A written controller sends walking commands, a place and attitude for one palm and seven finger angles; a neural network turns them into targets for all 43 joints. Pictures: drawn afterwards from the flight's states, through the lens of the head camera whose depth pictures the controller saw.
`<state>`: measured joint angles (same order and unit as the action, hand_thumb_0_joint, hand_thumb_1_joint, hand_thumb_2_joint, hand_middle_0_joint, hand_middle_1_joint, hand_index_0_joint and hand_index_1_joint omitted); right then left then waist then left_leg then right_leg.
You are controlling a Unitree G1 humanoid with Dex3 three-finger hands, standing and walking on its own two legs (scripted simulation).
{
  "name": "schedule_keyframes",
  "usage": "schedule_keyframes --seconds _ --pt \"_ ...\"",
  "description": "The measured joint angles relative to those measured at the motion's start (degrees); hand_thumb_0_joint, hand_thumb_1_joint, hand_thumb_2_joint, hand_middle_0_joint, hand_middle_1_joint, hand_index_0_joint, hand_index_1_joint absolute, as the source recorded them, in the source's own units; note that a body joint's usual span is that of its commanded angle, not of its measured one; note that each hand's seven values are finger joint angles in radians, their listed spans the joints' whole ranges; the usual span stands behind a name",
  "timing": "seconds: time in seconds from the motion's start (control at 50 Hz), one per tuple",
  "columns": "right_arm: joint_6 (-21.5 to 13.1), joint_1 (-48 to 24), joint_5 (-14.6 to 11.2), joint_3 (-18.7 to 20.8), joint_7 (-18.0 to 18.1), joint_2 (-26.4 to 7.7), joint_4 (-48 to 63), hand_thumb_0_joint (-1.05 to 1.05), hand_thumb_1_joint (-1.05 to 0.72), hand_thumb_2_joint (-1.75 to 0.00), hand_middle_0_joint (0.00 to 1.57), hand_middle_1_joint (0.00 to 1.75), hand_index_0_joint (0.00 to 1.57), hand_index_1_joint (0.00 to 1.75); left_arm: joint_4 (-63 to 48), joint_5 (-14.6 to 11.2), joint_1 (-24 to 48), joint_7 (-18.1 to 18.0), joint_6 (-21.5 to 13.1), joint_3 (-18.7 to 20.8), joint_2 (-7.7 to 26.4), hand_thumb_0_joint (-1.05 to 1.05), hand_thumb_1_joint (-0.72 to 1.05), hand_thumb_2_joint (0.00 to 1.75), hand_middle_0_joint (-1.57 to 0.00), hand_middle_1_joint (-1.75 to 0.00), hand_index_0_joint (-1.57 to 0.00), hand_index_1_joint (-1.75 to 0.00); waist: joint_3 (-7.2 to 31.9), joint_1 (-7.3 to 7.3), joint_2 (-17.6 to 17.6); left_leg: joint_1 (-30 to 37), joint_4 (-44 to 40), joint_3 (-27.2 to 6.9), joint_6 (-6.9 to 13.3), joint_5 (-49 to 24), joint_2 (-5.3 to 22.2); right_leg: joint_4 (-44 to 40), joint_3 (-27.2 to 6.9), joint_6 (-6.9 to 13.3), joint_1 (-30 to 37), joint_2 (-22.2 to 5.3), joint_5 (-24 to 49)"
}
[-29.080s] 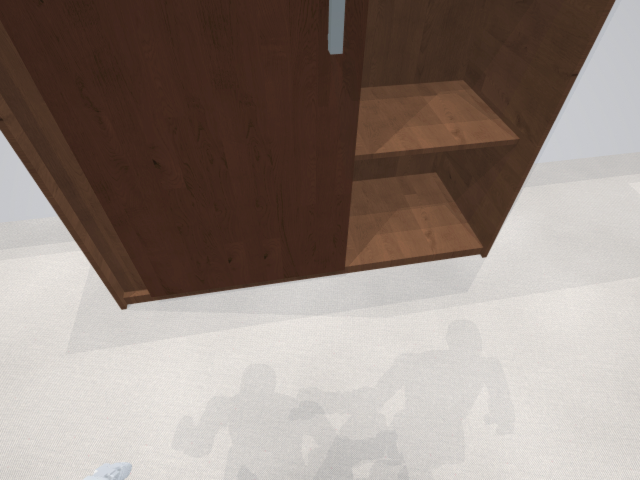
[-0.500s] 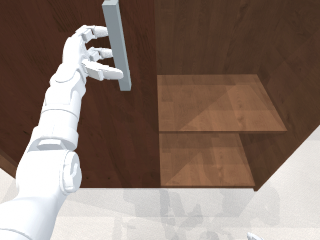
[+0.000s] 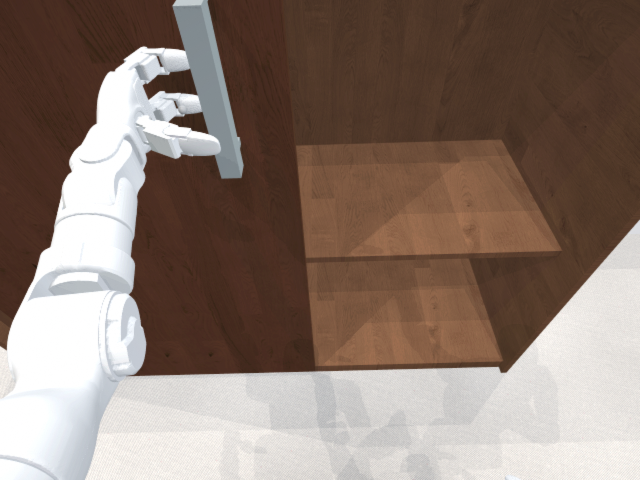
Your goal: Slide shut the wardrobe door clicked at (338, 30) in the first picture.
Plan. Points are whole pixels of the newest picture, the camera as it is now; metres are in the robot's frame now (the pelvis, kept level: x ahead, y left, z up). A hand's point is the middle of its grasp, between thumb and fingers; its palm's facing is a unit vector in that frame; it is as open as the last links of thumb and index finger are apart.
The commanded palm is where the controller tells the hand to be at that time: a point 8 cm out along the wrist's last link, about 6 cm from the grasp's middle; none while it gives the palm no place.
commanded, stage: move the hooked fingers beside the handle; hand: left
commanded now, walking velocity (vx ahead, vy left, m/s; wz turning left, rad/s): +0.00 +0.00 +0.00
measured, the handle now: (218, 90) +0.51 +0.12 +0.24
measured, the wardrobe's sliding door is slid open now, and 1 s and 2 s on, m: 0.60 0.60 0.60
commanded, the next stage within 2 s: none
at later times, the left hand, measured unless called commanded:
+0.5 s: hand (179, 109) +0.48 +0.16 +0.24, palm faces -0.02 -1.00 +0.00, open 13.5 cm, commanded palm +0.46 +0.23 +0.23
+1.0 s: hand (174, 109) +0.48 +0.16 +0.24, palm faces -0.04 -1.00 +0.00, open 13.2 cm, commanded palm +0.46 +0.25 +0.23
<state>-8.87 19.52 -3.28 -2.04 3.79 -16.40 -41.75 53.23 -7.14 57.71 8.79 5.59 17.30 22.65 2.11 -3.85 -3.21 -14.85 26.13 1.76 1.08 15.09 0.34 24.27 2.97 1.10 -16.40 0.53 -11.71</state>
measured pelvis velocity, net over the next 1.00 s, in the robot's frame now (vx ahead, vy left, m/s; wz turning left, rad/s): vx -0.01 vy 0.00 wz -0.03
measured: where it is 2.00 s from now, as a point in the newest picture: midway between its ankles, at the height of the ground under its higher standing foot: outside the picture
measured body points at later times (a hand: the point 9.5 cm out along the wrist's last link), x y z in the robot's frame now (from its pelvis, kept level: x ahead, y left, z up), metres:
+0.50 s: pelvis -0.01 +0.00 +0.00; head +0.01 -0.02 +0.45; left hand +0.47 +0.21 +0.24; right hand +0.04 -0.27 -0.12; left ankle -0.02 +0.11 -0.74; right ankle +0.01 -0.11 -0.74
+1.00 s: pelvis -0.01 +0.00 +0.00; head +0.01 -0.01 +0.45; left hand +0.47 +0.22 +0.24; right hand +0.03 -0.27 -0.12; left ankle -0.02 +0.11 -0.74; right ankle +0.01 -0.11 -0.74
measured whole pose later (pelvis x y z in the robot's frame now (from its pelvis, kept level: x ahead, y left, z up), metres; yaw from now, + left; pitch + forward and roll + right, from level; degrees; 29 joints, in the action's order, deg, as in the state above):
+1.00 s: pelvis -0.01 +0.00 +0.00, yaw -2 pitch +5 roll -1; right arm -9.1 21.9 -3.4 -2.4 3.9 -17.1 -39.7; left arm 61.5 -4.7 60.6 14.7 1.8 21.7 28.4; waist 2.3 -6.3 -2.9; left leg -17.5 27.3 3.1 1.2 14.7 0.9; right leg 24.4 1.6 0.9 -19.2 1.1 -10.2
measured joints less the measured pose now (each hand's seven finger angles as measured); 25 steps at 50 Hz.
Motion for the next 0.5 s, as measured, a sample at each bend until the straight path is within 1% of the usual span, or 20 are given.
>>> schedule_keyframes --seconds 0.16,0.5 --pt "-0.06 0.66 -0.22 -0.11 0.07 -0.15 0.32 0.01 -0.90 -0.90 0.20 0.30 0.20 0.30 3.05 0.21 0.65 1.67 -1.35 1.13 1.86 -0.01 -0.50 0.30 -0.43 -1.23 -0.37 -1.24 0.20 -0.87 0.08 -0.47 0.51 0.22 -0.18 0.08 0.37 0.25 -0.21 0.19 -0.48 0.36 0.16" --pt "-0.60 1.94 -0.19 -0.28 0.16 -0.49 0.53 0.01 -0.90 -0.90 0.20 0.30 0.20 0.30 6.60 1.35 2.40 3.68 -2.98 2.54 3.76 -0.01 -0.50 0.30 -0.45 -1.23 -0.40 -1.22 0.08 -1.66 0.10 -1.79 0.99 0.70 0.01 -0.23 0.38 0.45 -0.69 0.00 -1.83 0.37 0.82"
